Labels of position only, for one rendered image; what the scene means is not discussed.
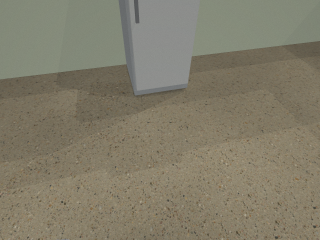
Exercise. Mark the fridge door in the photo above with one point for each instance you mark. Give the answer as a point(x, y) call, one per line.
point(163, 41)

